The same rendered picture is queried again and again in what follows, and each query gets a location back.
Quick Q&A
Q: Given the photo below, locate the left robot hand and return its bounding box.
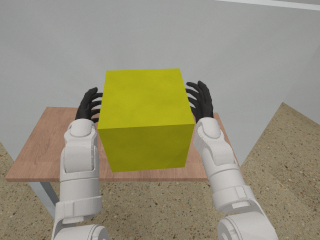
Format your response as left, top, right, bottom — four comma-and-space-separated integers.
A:
75, 87, 103, 123

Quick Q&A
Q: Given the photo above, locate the left robot forearm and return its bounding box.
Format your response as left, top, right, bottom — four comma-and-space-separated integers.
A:
51, 118, 102, 240

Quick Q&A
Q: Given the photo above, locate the right robot hand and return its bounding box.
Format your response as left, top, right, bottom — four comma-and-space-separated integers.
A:
185, 80, 214, 123

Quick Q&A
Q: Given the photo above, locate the left robot upper arm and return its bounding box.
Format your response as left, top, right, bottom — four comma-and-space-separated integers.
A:
54, 224, 110, 240

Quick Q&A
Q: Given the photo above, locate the table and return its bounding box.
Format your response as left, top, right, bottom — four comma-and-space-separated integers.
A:
5, 106, 245, 220

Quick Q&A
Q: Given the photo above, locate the right robot upper arm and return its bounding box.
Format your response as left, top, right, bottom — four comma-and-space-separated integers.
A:
217, 211, 278, 240

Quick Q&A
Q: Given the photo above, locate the right robot forearm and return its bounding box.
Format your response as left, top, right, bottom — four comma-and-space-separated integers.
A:
193, 117, 279, 240

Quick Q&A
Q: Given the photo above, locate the carton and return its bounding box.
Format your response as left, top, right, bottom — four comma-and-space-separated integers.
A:
97, 68, 195, 173

